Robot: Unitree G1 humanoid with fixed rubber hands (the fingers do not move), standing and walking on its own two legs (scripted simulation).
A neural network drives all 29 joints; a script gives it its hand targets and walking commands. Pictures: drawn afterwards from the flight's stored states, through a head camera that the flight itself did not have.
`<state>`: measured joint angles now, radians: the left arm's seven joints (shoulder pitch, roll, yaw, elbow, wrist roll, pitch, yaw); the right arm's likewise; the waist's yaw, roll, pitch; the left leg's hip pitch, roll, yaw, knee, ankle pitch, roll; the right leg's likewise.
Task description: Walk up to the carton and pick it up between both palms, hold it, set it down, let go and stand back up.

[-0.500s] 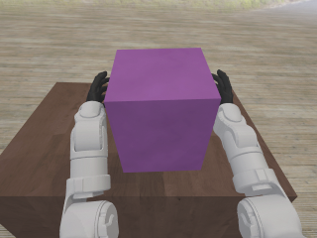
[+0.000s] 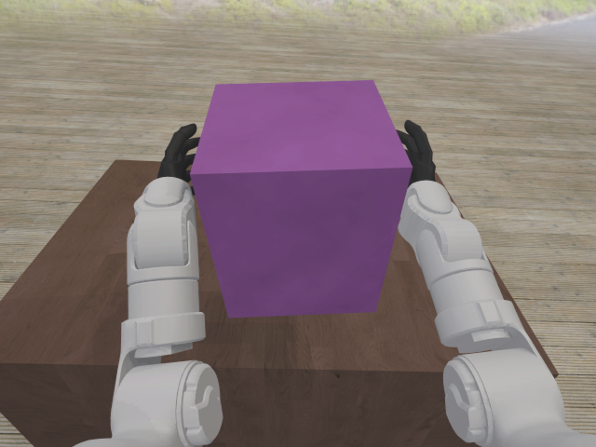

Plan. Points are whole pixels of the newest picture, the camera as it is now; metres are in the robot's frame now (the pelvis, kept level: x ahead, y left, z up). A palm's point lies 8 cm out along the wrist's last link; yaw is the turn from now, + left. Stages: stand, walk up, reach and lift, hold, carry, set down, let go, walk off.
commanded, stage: hold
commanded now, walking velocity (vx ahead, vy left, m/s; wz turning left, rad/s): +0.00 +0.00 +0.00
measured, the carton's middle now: (298, 202) +0.39 +0.00 +0.19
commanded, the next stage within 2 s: none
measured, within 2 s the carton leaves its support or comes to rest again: neither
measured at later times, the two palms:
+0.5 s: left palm (176, 183) +0.37 +0.15 +0.24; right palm (416, 180) +0.37 -0.15 +0.24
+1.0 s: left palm (177, 182) +0.37 +0.15 +0.24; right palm (416, 181) +0.37 -0.15 +0.24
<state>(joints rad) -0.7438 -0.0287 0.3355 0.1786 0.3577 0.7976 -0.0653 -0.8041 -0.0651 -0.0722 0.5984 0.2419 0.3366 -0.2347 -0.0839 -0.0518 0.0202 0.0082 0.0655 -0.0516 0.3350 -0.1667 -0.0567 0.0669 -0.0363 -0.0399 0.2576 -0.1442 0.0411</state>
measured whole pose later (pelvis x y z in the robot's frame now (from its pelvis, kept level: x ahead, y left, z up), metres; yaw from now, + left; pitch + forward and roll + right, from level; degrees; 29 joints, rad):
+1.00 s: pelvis +0.01 +0.00 +0.00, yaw +0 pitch -10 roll -1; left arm -0.73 -0.02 0.34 0.15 0.36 0.81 -0.08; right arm -0.80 -0.07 -0.05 0.57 0.27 0.37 -0.26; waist -0.09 -0.04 0.02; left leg 0.02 0.07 -0.05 0.34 -0.18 -0.06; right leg 0.08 -0.03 -0.04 0.26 -0.15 0.04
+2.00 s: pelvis +0.01 +0.00 +0.00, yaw +0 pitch -10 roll -1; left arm -0.74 -0.02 0.35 0.17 0.37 0.80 -0.09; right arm -0.80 -0.06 -0.05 0.58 0.26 0.37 -0.26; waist -0.09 -0.05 0.02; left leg 0.02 0.07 -0.05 0.33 -0.18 -0.06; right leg 0.08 -0.03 -0.04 0.26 -0.16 0.04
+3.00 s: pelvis +0.02 +0.01 +0.00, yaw -1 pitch -10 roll -1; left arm -0.65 -0.06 0.27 0.23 0.36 0.46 -0.08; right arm -0.55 0.02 -0.13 0.52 0.12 -0.02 -0.23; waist -0.10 -0.09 0.12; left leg 0.03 0.06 -0.02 0.34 -0.20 -0.04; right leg 0.10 -0.05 -0.01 0.22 -0.15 0.06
